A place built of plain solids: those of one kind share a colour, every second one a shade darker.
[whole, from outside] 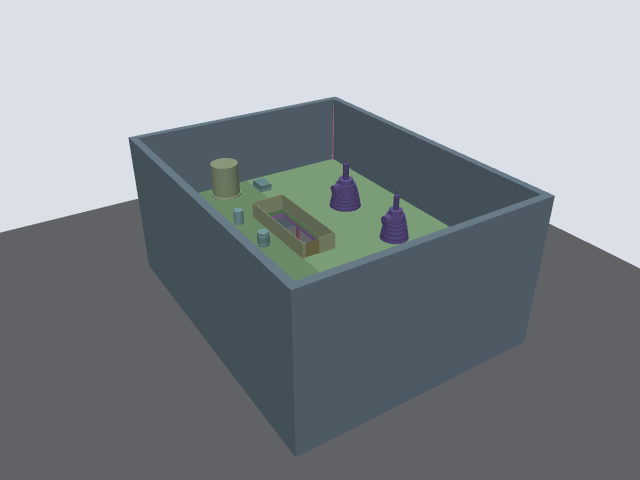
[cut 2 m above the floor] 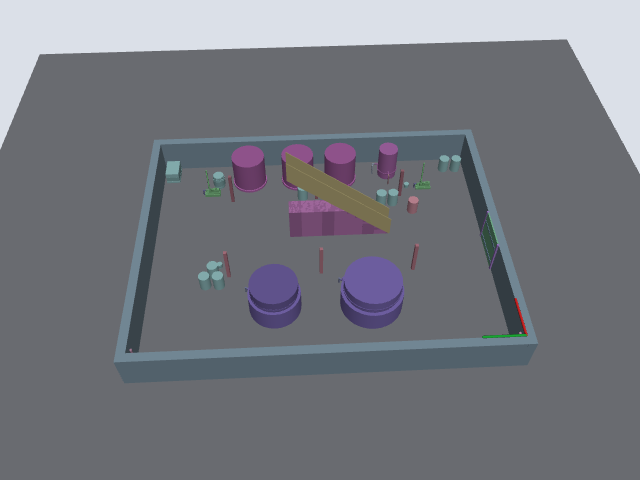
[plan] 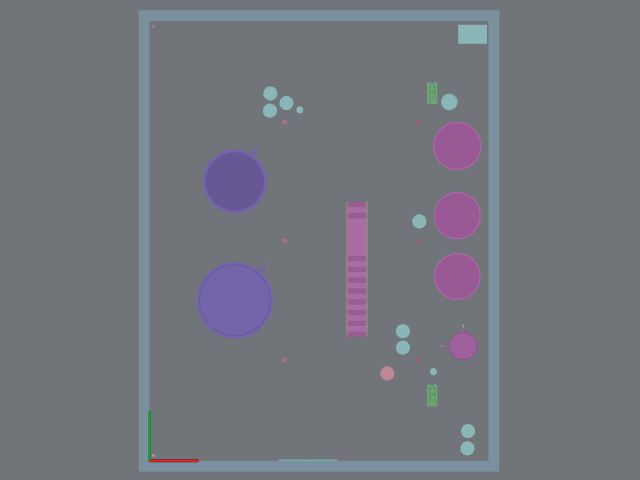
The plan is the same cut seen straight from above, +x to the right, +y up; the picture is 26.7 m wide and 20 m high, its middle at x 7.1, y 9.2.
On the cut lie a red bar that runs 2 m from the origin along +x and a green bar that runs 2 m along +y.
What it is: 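The still house of a malt distillery; one whitewashed hall 14.1 x 18.3 m, 9.1 m high, 2 copper pot stills in a row, an operating floor 4.63 m up, one steep steel stair free in the room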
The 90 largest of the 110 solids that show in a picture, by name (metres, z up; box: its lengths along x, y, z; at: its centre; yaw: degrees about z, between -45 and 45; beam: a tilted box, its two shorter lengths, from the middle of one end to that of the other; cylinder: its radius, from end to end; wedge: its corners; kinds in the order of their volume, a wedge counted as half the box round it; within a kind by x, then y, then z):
{
 "wall_1": {"box": [0.45, 19.22, 9.19], "at": [-0.23, 9.16, 4.54]},
 "wall_2": {"box": [15.02, 0.45, 9.19], "at": [7.06, -0.23, 4.54]},
 "wall_3": {"box": [15.02, 0.45, 9.19], "at": [7.06, 18.55, 4.54]},
 "wall_4": {"box": [0.45, 19.22, 9.19], "at": [14.35, 9.16, 4.54]},
 "upper_floor_1": {"box": [7.21, 18.34, 0.3], "at": [3.6, 9.16, 4.48]},
 "upper_floor_2": {"box": [2.02, 5.07, 0.3], "at": [8.2, 2.52, 4.48]},
 "upper_floor_3": {"box": [2.02, 7.54, 0.3], "at": [8.2, 14.56, 4.48]},
 "upper_floor_4": {"box": [4.93, 18.34, 0.3], "at": [11.66, 9.16, 4.48]},
 "still_1": {"cylinder": 1.6, "from": [3.55, 6.68, -0.05], "to": [3.55, 6.68, 1.18]},
 "still_2": {"cylinder": 1.5, "from": [3.55, 6.68, 1.44], "to": [3.55, 6.68, 1.5]},
 "still_3": {"cylinder": 1.46, "from": [3.55, 6.68, 1.5], "to": [3.55, 6.68, 3.28]},
 "still_4": {"cylinder": 0.98, "from": [3.55, 6.68, 4.63], "to": [3.55, 6.68, 4.74]},
 "still_5": {"cylinder": 0.96, "from": [3.55, 6.68, 4.74], "to": [3.55, 6.68, 4.85]},
 "still_6": {"cylinder": 0.93, "from": [3.55, 6.68, 4.85], "to": [3.55, 6.68, 4.97]},
 "still_7": {"cylinder": 0.91, "from": [3.55, 6.68, 4.97], "to": [3.55, 6.68, 5.08]},
 "still_8": {"cylinder": 0.89, "from": [3.55, 6.68, 5.08], "to": [3.55, 6.68, 5.19]},
 "still_9": {"cylinder": 0.87, "from": [3.55, 6.68, 5.19], "to": [3.55, 6.68, 5.29]},
 "still_10": {"cylinder": 0.84, "from": [3.55, 6.68, 5.29], "to": [3.55, 6.68, 5.39]},
 "still_11": {"cylinder": 0.46, "from": [3.55, 6.68, 6.13], "to": [3.55, 6.68, 6.43]},
 "still_12": {"cylinder": 1.34, "from": [3.55, 11.63, -0.05], "to": [3.55, 11.63, 1.23]},
 "still_13": {"cylinder": 1.23, "from": [3.55, 11.63, 1.39], "to": [3.55, 11.63, 1.5]},
 "still_14": {"cylinder": 1.22, "from": [3.55, 11.63, 1.5], "to": [3.55, 11.63, 3.28]},
 "still_15": {"cylinder": 0.82, "from": [3.55, 11.63, 4.63], "to": [3.55, 11.63, 4.76]},
 "still_16": {"cylinder": 0.8, "from": [3.55, 11.63, 4.76], "to": [3.55, 11.63, 4.9]},
 "still_17": {"cylinder": 0.77, "from": [3.55, 11.63, 4.9], "to": [3.55, 11.63, 5.04]},
 "still_18": {"cylinder": 0.75, "from": [3.55, 11.63, 5.04], "to": [3.55, 11.63, 5.17]},
 "still_19": {"cylinder": 0.73, "from": [3.55, 11.63, 5.17], "to": [3.55, 11.63, 5.3]},
 "still_20": {"cylinder": 0.7, "from": [3.55, 11.63, 5.3], "to": [3.55, 11.63, 5.42]},
 "still_21": {"cylinder": 0.68, "from": [3.55, 11.63, 5.42], "to": [3.55, 11.63, 5.53]},
 "still_22": {"cylinder": 0.38, "from": [3.55, 11.63, 6.13], "to": [3.55, 11.63, 6.43]},
 "stair_steps_1": {"box": [0.88, 0.68, 0.23], "at": [8.64, 5.5, 0.06]},
 "stair_steps_2": {"box": [0.88, 0.68, 0.41], "at": [8.64, 5.72, 0.15]},
 "stair_steps_3": {"box": [0.88, 0.68, 0.58], "at": [8.64, 5.95, 0.24]},
 "stair_steps_4": {"box": [0.88, 0.68, 0.76], "at": [8.64, 6.17, 0.33]},
 "stair_steps_5": {"box": [0.88, 0.68, 0.94], "at": [8.64, 6.4, 0.42]},
 "stair_steps_6": {"box": [0.88, 0.68, 1.12], "at": [8.64, 6.62, 0.51]},
 "stair_steps_7": {"box": [0.88, 0.68, 1.3], "at": [8.64, 6.85, 0.6]},
 "stair_steps_8": {"box": [0.88, 0.68, 1.47], "at": [8.64, 7.07, 0.69]},
 "stair_steps_9": {"box": [0.88, 0.68, 1.65], "at": [8.64, 7.3, 0.78]},
 "stair_steps_10": {"box": [0.88, 0.68, 1.83], "at": [8.64, 7.52, 0.86]},
 "stair_steps_11": {"box": [0.88, 0.68, 2.01], "at": [8.64, 7.75, 0.95]},
 "stair_steps_12": {"box": [0.88, 0.68, 2.19], "at": [8.64, 7.97, 1.04]},
 "stair_steps_13": {"box": [0.88, 0.68, 2.36], "at": [8.64, 8.2, 1.13]},
 "stair_steps_14": {"box": [0.88, 0.68, 2.54], "at": [8.64, 8.42, 1.22]},
 "stair_steps_15": {"box": [0.88, 0.68, 2.72], "at": [8.64, 8.65, 1.31]},
 "stair_steps_16": {"box": [0.88, 0.68, 2.9], "at": [8.64, 8.87, 1.4]},
 "stair_steps_17": {"box": [0.88, 0.68, 3.08], "at": [8.64, 9.1, 1.49]},
 "stair_steps_18": {"box": [0.88, 0.68, 3.25], "at": [8.64, 9.32, 1.58]},
 "stair_steps_19": {"box": [0.88, 0.68, 3.61], "at": [8.64, 9.77, 1.75]},
 "stair_steps_20": {"box": [0.88, 0.68, 3.79], "at": [8.64, 10.0, 1.84]},
 "stair_steps_21": {"box": [0.88, 0.68, 3.97], "at": [8.64, 10.22, 1.93]},
 "stair_steps_22": {"box": [0.88, 0.68, 4.14], "at": [8.64, 10.45, 2.02]},
 "stair_steps_23": {"box": [0.88, 0.44, 4.32], "at": [8.64, 10.55, 2.11]},
 "stair_steps_24": {"box": [0.88, 0.23, 4.5], "at": [8.64, 10.67, 2.2]},
 "receiver_1": {"cylinder": 0.98, "from": [12.82, 7.68, -0.05], "to": [12.82, 7.68, 0.14]},
 "receiver_2": {"cylinder": 0.92, "from": [12.82, 7.68, 0.14], "to": [12.82, 7.68, 2.09]},
 "receiver_3": {"cylinder": 0.99, "from": [12.82, 10.21, -0.05], "to": [12.82, 10.21, 0.14]},
 "receiver_4": {"cylinder": 0.93, "from": [12.82, 10.21, 0.14], "to": [12.82, 10.21, 2.37]},
 "receiver_5": {"cylinder": 1.01, "from": [12.82, 13.11, -0.05], "to": [12.82, 13.11, 0.14]},
 "receiver_6": {"cylinder": 0.95, "from": [12.82, 13.11, 0.14], "to": [12.82, 13.11, 2.29]},
 "charger_1": {"cylinder": 0.94, "from": [9.24, 1.2, 4.58], "to": [9.24, 1.2, 4.77]},
 "charger_2": {"cylinder": 0.88, "from": [9.24, 1.2, 4.77], "to": [9.24, 1.2, 6.82]},
 "piece_1": {"cylinder": 0.29, "from": [5.01, 14.59, -0.05], "to": [5.01, 14.59, 0.88]},
 "piece_2": {"cylinder": 0.29, "from": [5.03, 15.31, -0.05], "to": [5.03, 15.31, 0.88]},
 "piece_3": {"cylinder": 0.29, "from": [5.7, 14.91, -0.05], "to": [5.7, 14.91, 0.88]},
 "piece_4": {"box": [0.8, 1.2, 0.19], "at": [6.8, 1.62, 4.67]},
 "piece_5": {"box": [0.77, 1.16, 0.29], "at": [6.8, 1.62, 4.92]},
 "piece_6": {"cylinder": 0.29, "from": [10.33, 5.23, 4.58], "to": [10.33, 5.23, 5.51]},
 "piece_7": {"cylinder": 0.35, "from": [10.33, 8.35, 4.87], "to": [10.33, 8.35, 5.27]},
 "piece_8": {"cylinder": 0.29, "from": [10.55, 5.4, -0.05], "to": [10.55, 5.4, 0.88]},
 "piece_9": {"cylinder": 0.29, "from": [10.56, 4.72, -0.05], "to": [10.56, 4.72, 0.88]},
 "piece_10": {"cylinder": 0.29, "from": [11.24, 9.97, -0.05], "to": [11.24, 9.97, 0.88]},
 "piece_11": {"cylinder": 0.35, "from": [12.49, 14.95, 0.24], "to": [12.49, 14.95, 0.64]},
 "piece_12": {"cylinder": 0.29, "from": [13.24, 0.52, -0.05], "to": [13.24, 0.52, 0.88]},
 "piece_13": {"cylinder": 0.29, "from": [13.27, 1.24, -0.05], "to": [13.27, 1.24, 0.88]},
 "piece_14": {"box": [1.16, 0.77, 0.28], "at": [13.46, 17.77, 0.28]},
 "piece_15": {"box": [1.16, 0.77, 0.28], "at": [13.46, 17.77, 0.57]},
 "condenser_1": {"cylinder": 0.54, "from": [13.07, 4.78, -0.05], "to": [13.07, 4.78, 0.45]},
 "condenser_2": {"cylinder": 0.55, "from": [13.07, 4.78, 0.5], "to": [13.07, 4.78, 3.03]},
 "stair_rail_1": {"wedge": [[8.2, 5.16, -0.05], [8.2, 5.16, 1.15], [8.2, 10.8, 4.42], [8.2, 10.8, 5.61], [8.24, 5.16, -0.05], [8.24, 5.16, 1.15], [8.24, 10.8, 4.42], [8.24, 10.8, 5.61]]},
 "stair_rail_2": {"wedge": [[9.04, 5.16, -0.05], [9.04, 5.16, 1.15], [9.04, 10.8, 4.42], [9.04, 10.8, 5.61], [9.08, 5.16, -0.05], [9.08, 5.16, 1.15], [9.08, 10.8, 4.42], [9.08, 10.8, 5.61]]},
 "column_1": {"box": [0.18, 0.18, 4.02], "at": [5.63, 4.21, 1.96]},
 "column_2": {"box": [0.18, 0.18, 4.02], "at": [5.63, 9.16, 1.96]},
 "column_3": {"box": [0.18, 0.18, 4.02], "at": [5.63, 14.11, 1.96]},
 "column_4": {"box": [0.18, 0.18, 4.02], "at": [11.18, 4.21, 1.96]},
 "well_rail_1": {"box": [0.04, 5.87, 1.05], "at": [7.17, 7.92, 5.1]},
 "well_rail_2": {"box": [0.04, 5.87, 1.05], "at": [9.23, 7.92, 5.1]},
 "loading_door_leaves_1": {"box": [2.2, 0.07, 2.75], "at": [6.6, 0.01, 1.32]},
 "foot_1": {"cylinder": 0.29, "from": [9.9, 3.64, -0.05], "to": [9.9, 3.64, 0.88]},
 "well_trimmer_1": {"box": [0.14, 5.72, 0.27], "at": [7.13, 7.92, 4.2]}
}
